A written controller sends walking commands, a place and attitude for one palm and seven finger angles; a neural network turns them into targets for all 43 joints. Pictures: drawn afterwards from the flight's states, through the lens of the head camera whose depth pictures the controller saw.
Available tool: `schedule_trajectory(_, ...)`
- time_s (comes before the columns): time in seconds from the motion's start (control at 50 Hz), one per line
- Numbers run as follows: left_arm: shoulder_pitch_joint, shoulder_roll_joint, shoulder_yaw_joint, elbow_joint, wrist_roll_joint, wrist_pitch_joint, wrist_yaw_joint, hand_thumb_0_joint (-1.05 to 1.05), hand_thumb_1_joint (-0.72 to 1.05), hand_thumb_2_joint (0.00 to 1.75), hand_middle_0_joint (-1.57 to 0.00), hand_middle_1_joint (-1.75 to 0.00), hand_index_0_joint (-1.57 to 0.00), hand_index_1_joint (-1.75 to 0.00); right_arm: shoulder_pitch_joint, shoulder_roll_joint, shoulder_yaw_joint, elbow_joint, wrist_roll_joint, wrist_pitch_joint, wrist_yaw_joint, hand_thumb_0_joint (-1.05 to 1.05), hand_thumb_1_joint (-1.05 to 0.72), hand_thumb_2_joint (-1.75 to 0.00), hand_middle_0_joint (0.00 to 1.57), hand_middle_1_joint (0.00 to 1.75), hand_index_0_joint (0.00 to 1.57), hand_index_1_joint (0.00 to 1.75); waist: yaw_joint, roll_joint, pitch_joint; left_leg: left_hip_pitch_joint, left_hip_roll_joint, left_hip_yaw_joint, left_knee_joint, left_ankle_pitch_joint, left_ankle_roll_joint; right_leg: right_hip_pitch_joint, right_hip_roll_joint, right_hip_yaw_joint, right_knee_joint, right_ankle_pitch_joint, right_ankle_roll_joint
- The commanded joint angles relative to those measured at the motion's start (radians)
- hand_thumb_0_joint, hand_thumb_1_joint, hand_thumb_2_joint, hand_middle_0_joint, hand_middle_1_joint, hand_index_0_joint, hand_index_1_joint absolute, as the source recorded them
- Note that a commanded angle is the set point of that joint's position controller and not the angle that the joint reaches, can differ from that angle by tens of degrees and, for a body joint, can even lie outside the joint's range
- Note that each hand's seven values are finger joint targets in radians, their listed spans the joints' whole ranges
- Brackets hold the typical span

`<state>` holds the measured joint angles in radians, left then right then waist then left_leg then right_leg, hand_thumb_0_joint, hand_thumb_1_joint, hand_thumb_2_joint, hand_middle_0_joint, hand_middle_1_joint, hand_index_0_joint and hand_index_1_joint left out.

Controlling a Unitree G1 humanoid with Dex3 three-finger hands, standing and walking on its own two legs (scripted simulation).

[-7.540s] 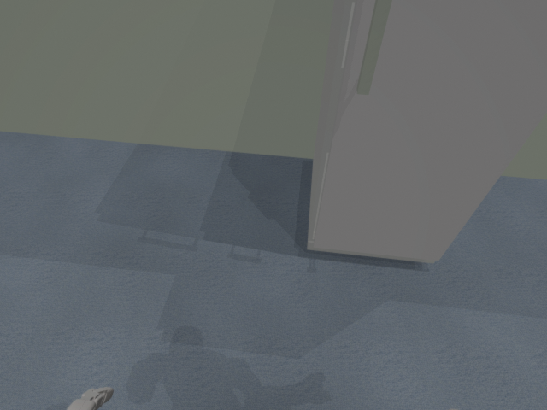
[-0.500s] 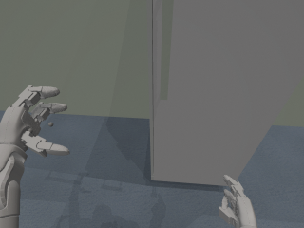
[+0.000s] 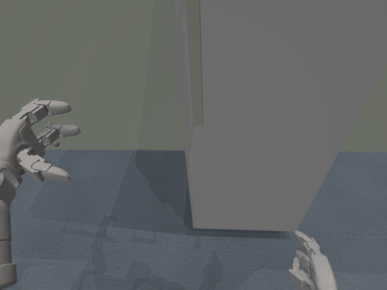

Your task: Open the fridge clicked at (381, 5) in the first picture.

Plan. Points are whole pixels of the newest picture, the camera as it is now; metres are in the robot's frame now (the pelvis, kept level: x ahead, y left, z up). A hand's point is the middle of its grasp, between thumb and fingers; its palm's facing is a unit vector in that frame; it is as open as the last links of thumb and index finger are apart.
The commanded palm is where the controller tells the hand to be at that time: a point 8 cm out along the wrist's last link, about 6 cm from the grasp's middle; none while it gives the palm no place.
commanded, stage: raise the hand to about handle height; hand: left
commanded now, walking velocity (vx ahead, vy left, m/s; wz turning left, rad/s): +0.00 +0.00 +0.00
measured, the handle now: (195, 52) +0.56 +0.05 +0.26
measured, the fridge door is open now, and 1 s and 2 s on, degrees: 0 0 0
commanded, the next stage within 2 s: move the hooked fingers beside the handle in 0.28 s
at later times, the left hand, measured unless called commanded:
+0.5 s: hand (52, 138) +0.28 +0.27 +0.23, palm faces +0.11 -0.99 -0.05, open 14.0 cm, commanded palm +0.26 +0.30 +0.23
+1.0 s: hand (99, 120) +0.36 +0.22 +0.21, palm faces +0.07 -1.00 -0.02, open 14.0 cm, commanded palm +0.32 +0.26 +0.22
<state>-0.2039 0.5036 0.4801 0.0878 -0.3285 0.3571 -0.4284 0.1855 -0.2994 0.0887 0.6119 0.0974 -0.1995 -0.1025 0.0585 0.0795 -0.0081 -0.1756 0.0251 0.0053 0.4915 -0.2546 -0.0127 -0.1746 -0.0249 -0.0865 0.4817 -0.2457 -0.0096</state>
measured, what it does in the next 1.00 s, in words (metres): stands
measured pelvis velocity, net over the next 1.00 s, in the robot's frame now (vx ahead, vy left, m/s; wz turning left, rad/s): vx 0.01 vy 0.01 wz -0.01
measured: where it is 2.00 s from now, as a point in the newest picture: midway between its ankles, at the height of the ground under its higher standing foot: outside the picture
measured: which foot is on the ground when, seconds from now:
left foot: down 0.00-1.00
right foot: down 0.00-1.00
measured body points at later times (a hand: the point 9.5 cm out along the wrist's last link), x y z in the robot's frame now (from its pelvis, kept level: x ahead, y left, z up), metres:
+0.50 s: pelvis +0.00 +0.00 +0.00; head -0.03 -0.02 +0.45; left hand +0.27 +0.32 +0.23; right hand +0.21 -0.21 -0.06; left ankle +0.01 +0.13 -0.74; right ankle +0.01 -0.11 -0.74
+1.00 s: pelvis +0.01 +0.01 +0.00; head -0.01 -0.01 +0.45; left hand +0.35 +0.28 +0.21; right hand +0.20 -0.21 -0.07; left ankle +0.01 +0.13 -0.74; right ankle +0.01 -0.11 -0.74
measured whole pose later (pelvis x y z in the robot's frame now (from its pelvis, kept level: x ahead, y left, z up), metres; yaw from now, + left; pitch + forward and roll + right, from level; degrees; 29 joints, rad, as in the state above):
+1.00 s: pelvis +0.01 +0.01 +0.00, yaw -1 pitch -3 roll +0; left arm -0.40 0.37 0.33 0.15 -0.25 0.37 -0.22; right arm 0.18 -0.26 0.09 0.64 0.09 -0.16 -0.10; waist 0.04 0.06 -0.01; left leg -0.17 0.02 0.02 0.47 -0.25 0.00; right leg -0.18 -0.03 -0.07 0.47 -0.24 0.00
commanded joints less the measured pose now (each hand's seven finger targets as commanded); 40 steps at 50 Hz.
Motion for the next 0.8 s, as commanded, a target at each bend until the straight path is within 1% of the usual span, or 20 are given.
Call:
schedule_trajectory(0.0, -0.326, 0.35, 0.203, -0.359, -0.034, -0.157, 0.051, 0.0, -0.5, 0.3, -0.3, -1.2, -0.3, -1.2, -0.173, -0.068, -0.041, -0.198, -0.017, -0.082, -0.003, 0.0, -0.9, -0.9, 0.2, 0.3, 0.2, 0.3, 0.036, 0.0, -0.266, 0.085, -0.045, -0.022, -0.058, 0.19, 0.041, 0.083, 0.016, 0.04, -0.074, 0.164, -0.011)
schedule_trajectory(0.04, -0.319, 0.365, 0.226, -0.358, -0.029, -0.177, 0.074, 0.0, -0.5, 0.3, -0.3, -1.2, -0.3, -1.2, -0.168, -0.068, -0.042, -0.181, -0.021, -0.088, -0.004, 0.0, -0.9, -0.9, 0.2, 0.3, 0.2, 0.3, 0.041, 0.017, -0.235, 0.079, -0.041, -0.016, -0.061, 0.195, 0.041, 0.082, 0.018, 0.044, -0.085, 0.17, -0.011)
schedule_trajectory(0.08, -0.322, 0.311, 0.183, -0.297, -0.019, -0.16, 0.082, 0.0, -0.5, 0.3, -0.3, -1.2, -0.3, -1.2, -0.162, -0.065, -0.04, -0.168, -0.016, -0.09, -0.011, 0.0, -0.9, -0.9, 0.2, 0.3, 0.2, 0.3, 0.027, 0.07, -0.173, 0.073, -0.04, -0.012, -0.074, 0.174, 0.039, 0.047, 0.015, 0.039, -0.087, 0.159, -0.014)
schedule_trajectory(0.12, -0.325, 0.261, 0.121, -0.216, -0.008, -0.121, 0.076, 0.0, -0.5, 0.3, -0.3, -1.2, -0.3, -1.2, -0.153, -0.074, -0.04, -0.153, -0.009, -0.088, -0.016, 0.0, -0.9, -0.9, 0.2, 0.3, 0.2, 0.3, 0.01, 0.068, -0.121, 0.059, -0.037, -0.011, -0.08, 0.137, 0.036, 0.01, 0.015, 0.035, -0.095, 0.125, -0.011)
schedule_trajectory(0.14, -0.31, 0.243, 0.098, -0.172, -0.007, -0.098, 0.064, 0.0, -0.5, 0.3, -0.3, -1.2, -0.3, -1.2, -0.155, -0.077, -0.044, -0.15, -0.009, -0.088, -0.017, 0.0, -0.9, -0.9, 0.2, 0.3, 0.2, 0.3, 0.012, 0.013, -0.091, 0.044, -0.034, -0.014, -0.073, 0.132, 0.039, 0.003, 0.012, 0.05, -0.105, 0.123, -0.011)
schedule_trajectory(0.16, -0.323, 0.231, 0.067, -0.143, -0.005, -0.076, 0.053, 0.0, -0.5, 0.3, -0.3, -1.2, -0.3, -1.2, -0.149, -0.084, -0.041, -0.145, -0.003, -0.084, -0.019, 0.0, -0.9, -0.9, 0.2, 0.3, 0.2, 0.3, 0.0, 0.004, -0.081, 0.035, -0.033, -0.016, -0.075, 0.104, 0.039, -0.013, 0.008, 0.051, -0.109, 0.091, -0.006)
schedule_trajectory(0.24, -0.34, 0.233, 0.039, -0.173, -0.002, -0.054, 0.022, 0.0, -0.5, 0.3, -0.3, -1.2, -0.3, -1.2, -0.16, -0.088, -0.043, -0.165, 0.0, -0.084, -0.02, 0.0, -0.9, -0.9, 0.2, 0.3, 0.2, 0.3, 0.0, -0.042, -0.138, 0.046, -0.035, -0.022, -0.054, 0.107, 0.041, 0.003, 0.006, 0.066, -0.1, 0.077, -0.002)
schedule_trajectory(0.3, -0.337, 0.29, 0.114, -0.242, -0.019, -0.095, 0.017, 0.0, -0.5, 0.3, -0.3, -1.2, -0.3, -1.2, -0.171, -0.081, -0.043, -0.179, -0.008, -0.084, -0.018, 0.0, -0.9, -0.9, 0.2, 0.3, 0.2, 0.3, 0.013, -0.054, -0.222, 0.065, -0.04, -0.027, -0.044, 0.141, 0.044, 0.046, 0.007, 0.065, -0.083, 0.12, -0.001)
schedule_trajectory(0.36, -0.337, 0.332, 0.175, -0.292, -0.031, -0.142, 0.037, 0.0, -0.5, 0.3, -0.3, -1.2, -0.3, -1.2, -0.176, -0.07, -0.037, -0.179, -0.015, -0.088, -0.013, 0.0, -0.9, -0.9, 0.2, 0.3, 0.2, 0.3, 0.026, -0.028, -0.223, 0.067, -0.041, -0.027, -0.052, 0.161, 0.043, 0.063, 0.012, 0.055, -0.082, 0.138, -0.006)
schedule_trajectory(0.42, -0.389, 0.226, 0.084, -0.262, -0.025, -0.146, 0.059, 0.0, -0.5, 0.3, -0.3, -1.2, -0.3, -1.2, -0.168, -0.06, -0.034, -0.162, -0.011, -0.095, -0.016, 0.0, -0.9, -0.9, 0.2, 0.3, 0.2, 0.3, 0.005, 0.036, -0.174, 0.087, -0.04, -0.024, -0.066, 0.151, 0.037, 0.008, 0.019, 0.033, -0.077, 0.147, -0.008)
schedule_trajectory(0.44, -0.39, 0.212, 0.064, -0.246, -0.018, -0.135, 0.065, 0.0, -0.5, 0.3, -0.3, -1.2, -0.3, -1.2, -0.167, -0.06, -0.036, -0.157, -0.01, -0.096, -0.015, 0.0, -0.9, -0.9, 0.2, 0.3, 0.2, 0.3, 0.008, 0.019, -0.149, 0.08, -0.035, -0.027, -0.068, 0.142, 0.036, 0.0, 0.02, 0.038, -0.087, 0.131, -0.01)
schedule_trajectory(0.46, -0.406, 0.18, 0.023, -0.215, -0.012, -0.117, 0.07, 0.0, -0.5, 0.3, -0.3, -1.2, -0.3, -1.2, -0.163, -0.063, -0.033, -0.149, -0.006, -0.096, -0.018, 0.0, -0.9, -0.9, 0.2, 0.3, 0.2, 0.3, -0.004, 0.033, -0.119, 0.072, -0.035, -0.027, -0.073, 0.121, 0.037, -0.023, 0.018, 0.036, -0.09, 0.112, -0.009)
schedule_trajectory(0.52, -0.471, 0.12, -0.069, -0.175, 0.018, -0.071, 0.089, 0.0, -0.5, 0.3, -0.3, -1.2, -0.3, -1.2, -0.153, -0.068, -0.034, -0.141, -0.002, -0.095, -0.026, 0.0, -0.9, -0.9, 0.2, 0.3, 0.2, 0.3, -0.022, 0.026, -0.1, 0.067, -0.035, -0.039, -0.087, 0.075, 0.037, -0.057, 0.018, 0.023, -0.09, 0.061, -0.007)
schedule_trajectory(0.54, -0.46, 0.127, -0.067, -0.159, 0.023, -0.059, 0.094, 0.0, -0.5, 0.3, -0.3, -1.2, -0.3, -1.2, -0.154, -0.07, -0.035, -0.14, -0.004, -0.093, -0.025, 0.0, -0.9, -0.9, 0.2, 0.3, 0.2, 0.3, -0.014, -0.016, -0.097, 0.057, -0.033, -0.041, -0.083, 0.075, 0.038, -0.048, 0.019, 0.031, -0.098, 0.055, -0.008)
schedule_trajectory(0.6, -0.528, 0.161, -0.042, -0.192, 0.036, -0.061, 0.117, 0.0, -0.5, 0.3, -0.3, -1.2, -0.3, -1.2, -0.162, -0.071, -0.039, -0.145, -0.009, -0.087, -0.025, 0.0, -0.9, -0.9, 0.2, 0.3, 0.2, 0.3, -0.01, -0.044, -0.195, 0.08, -0.038, -0.043, -0.076, 0.114, 0.041, -0.005, 0.014, 0.03, -0.083, 0.09, -0.006)
schedule_trajectory(0.62, -0.528, 0.179, -0.018, -0.218, 0.039, -0.072, 0.126, 0.0, -0.5, 0.3, -0.3, -1.2, -0.3, -1.2, -0.166, -0.067, -0.038, -0.149, -0.012, -0.084, -0.022, 0.0, -0.9, -0.9, 0.2, 0.3, 0.2, 0.3, 0.0, -0.016, -0.234, 0.095, -0.04, -0.044, -0.077, 0.137, 0.038, 0.014, 0.015, 0.026, -0.073, 0.111, -0.01)
schedule_trajectory(0.66, -0.548, 0.199, 0.013, -0.258, 0.035, -0.096, 0.146, 0.0, -0.5, 0.3, -0.3, -1.2, -0.3, -1.2, -0.175, -0.057, -0.034, -0.154, -0.018, -0.079, -0.016, 0.0, -0.9, -0.9, 0.2, 0.3, 0.2, 0.3, 0.011, -0.024, -0.28, 0.104, -0.041, -0.038, -0.073, 0.169, 0.038, 0.053, 0.014, 0.032, -0.07, 0.147, -0.011)
schedule_trajectory(0.72, -0.571, 0.147, -0.012, -0.221, 0.037, -0.116, 0.173, 0.0, -0.5, 0.3, -0.3, -1.2, -0.3, -1.2, -0.17, -0.049, -0.033, -0.143, -0.02, -0.075, -0.014, 0.0, -0.9, -0.9, 0.2, 0.3, 0.2, 0.3, 0.004, -0.019, -0.269, 0.108, -0.038, -0.03, -0.078, 0.192, 0.033, 0.049, 0.017, 0.025, -0.064, 0.184, -0.011)
schedule_trajectory(0.74, -0.536, 0.161, 0.002, -0.186, 0.04, -0.111, 0.181, 0.0, -0.5, 0.3, -0.3, -1.2, -0.3, -1.2, -0.166, -0.052, -0.033, -0.137, -0.021, -0.07, -0.011, 0.0, -0.9, -0.9, 0.2, 0.3, 0.2, 0.3, 0.014, -0.053, -0.236, 0.085, -0.033, -0.033, -0.081, 0.192, 0.034, 0.047, 0.02, 0.025, -0.071, 0.179, -0.012)
schedule_trajectory(0.78, -0.553, 0.113, -0.046, -0.153, 0.053, -0.091, 0.191, 0.0, -0.5, 0.3, -0.3, -1.2, -0.3, -1.2, -0.165, -0.053, -0.035, -0.132, -0.016, -0.06, -0.01, 0.0, -0.9, -0.9, 0.2, 0.3, 0.2, 0.3, 0.002, -0.03, -0.212, 0.077, -0.033, -0.022, -0.085, 0.187, 0.034, 0.031, 0.016, 0.025, -0.069, 0.185, -0.012)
